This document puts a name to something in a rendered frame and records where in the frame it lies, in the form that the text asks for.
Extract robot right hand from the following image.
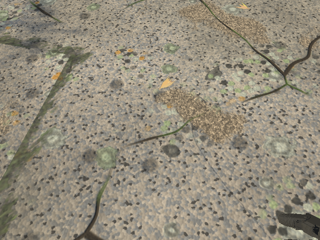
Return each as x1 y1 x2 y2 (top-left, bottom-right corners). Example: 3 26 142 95
278 213 320 240

